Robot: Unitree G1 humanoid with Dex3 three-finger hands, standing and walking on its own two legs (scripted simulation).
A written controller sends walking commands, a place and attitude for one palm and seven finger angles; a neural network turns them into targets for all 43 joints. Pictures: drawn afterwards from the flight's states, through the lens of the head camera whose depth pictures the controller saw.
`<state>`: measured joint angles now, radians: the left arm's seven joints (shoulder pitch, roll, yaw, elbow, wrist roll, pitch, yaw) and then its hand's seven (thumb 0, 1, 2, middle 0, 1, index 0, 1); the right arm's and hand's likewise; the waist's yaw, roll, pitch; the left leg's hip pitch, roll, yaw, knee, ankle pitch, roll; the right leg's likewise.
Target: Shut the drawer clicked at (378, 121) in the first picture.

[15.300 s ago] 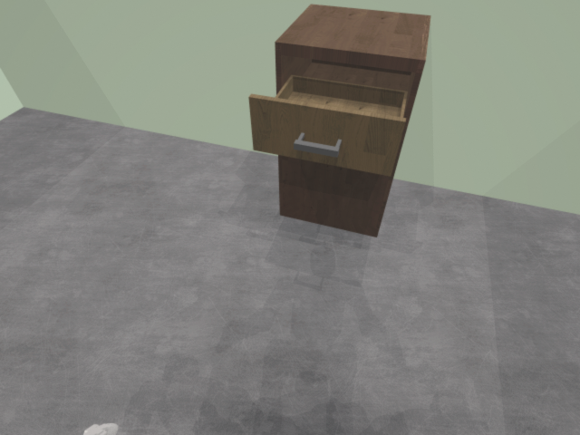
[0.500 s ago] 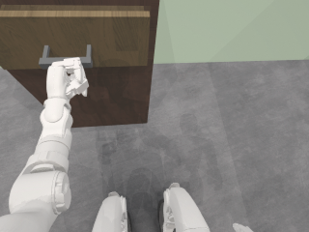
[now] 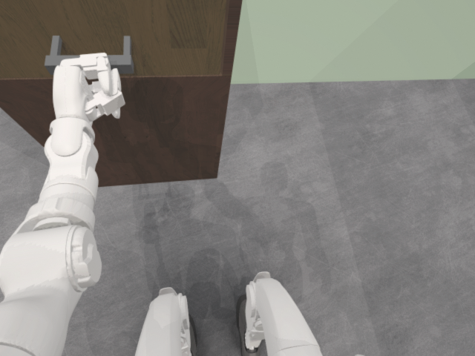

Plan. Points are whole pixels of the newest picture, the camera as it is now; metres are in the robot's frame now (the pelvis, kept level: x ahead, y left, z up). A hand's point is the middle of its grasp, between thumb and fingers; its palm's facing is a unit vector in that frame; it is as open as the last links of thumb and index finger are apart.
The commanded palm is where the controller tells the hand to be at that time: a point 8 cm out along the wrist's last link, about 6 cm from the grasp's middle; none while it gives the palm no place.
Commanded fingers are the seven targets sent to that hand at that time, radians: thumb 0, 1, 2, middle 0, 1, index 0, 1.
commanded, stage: push the drawer shut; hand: left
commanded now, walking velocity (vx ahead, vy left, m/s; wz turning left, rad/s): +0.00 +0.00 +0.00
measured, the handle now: (92, 54) +0.60 +0.18 +0.04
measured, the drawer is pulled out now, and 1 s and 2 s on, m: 0.00 0.00 0.00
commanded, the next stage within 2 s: pull the fist back off the drawer in 0.26 s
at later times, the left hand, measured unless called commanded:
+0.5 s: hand (108, 89) +0.54 +0.15 +0.04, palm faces +0.01 -1.00 -0.06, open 3.2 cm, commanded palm +0.55 +0.17 +0.04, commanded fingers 0.00 0.90 0.90 -1.40 -1.60 -1.40 -1.60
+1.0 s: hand (121, 93) +0.52 +0.13 +0.04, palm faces +0.03 -1.00 -0.04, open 3.2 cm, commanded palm +0.50 +0.17 +0.04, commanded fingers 0.00 0.90 0.90 -1.40 -1.60 -1.40 -1.60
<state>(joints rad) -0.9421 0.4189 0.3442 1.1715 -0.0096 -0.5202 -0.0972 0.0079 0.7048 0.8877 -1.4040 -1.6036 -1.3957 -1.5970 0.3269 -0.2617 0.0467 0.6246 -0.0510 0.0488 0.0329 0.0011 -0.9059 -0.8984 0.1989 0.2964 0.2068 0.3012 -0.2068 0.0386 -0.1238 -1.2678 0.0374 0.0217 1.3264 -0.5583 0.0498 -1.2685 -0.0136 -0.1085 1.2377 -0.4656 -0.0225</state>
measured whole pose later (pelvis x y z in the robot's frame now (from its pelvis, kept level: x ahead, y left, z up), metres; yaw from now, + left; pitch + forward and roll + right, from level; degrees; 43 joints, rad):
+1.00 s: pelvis -0.01 +0.00 +0.00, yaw +0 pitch +28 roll -4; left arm -0.93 0.40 0.32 1.12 -0.02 -0.47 -0.04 0.03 0.82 0.91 -1.40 -1.60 -1.40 -1.60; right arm 0.35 -0.26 0.05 0.62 -0.05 0.04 0.06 0.00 -0.91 -0.90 0.20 0.30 0.21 0.30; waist -0.21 0.05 -0.13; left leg -1.28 0.04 0.02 1.32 -0.54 0.05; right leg -1.28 0.00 -0.10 1.22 -0.44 -0.03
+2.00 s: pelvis +0.06 +0.00 +0.12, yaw +3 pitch +1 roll -1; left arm 0.21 0.31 0.09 -0.09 -0.06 -0.03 0.10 0.02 0.90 0.90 -1.41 -1.60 -1.40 -1.60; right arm 0.20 -0.23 0.07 0.53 0.04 0.01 -0.08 0.01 -0.90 -0.90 0.20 0.30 0.21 0.30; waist 0.03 0.05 -0.03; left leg -0.25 -0.01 0.03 0.59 -0.36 0.04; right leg -0.27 -0.01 -0.07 0.56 -0.31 -0.01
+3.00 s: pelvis +0.03 -0.01 +0.13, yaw +2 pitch +0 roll +0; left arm 0.65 0.38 0.32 -0.51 -0.04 -0.19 0.12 0.02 0.89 0.90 -1.41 -1.60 -1.40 -1.60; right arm 0.20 -0.25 -0.03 0.58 0.01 -0.03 -0.07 0.01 -0.91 -0.90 0.20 0.30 0.21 0.30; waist -0.02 0.04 0.04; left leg -0.23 -0.01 0.05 0.46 -0.24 0.04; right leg -0.26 -0.01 -0.06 0.45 -0.19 -0.01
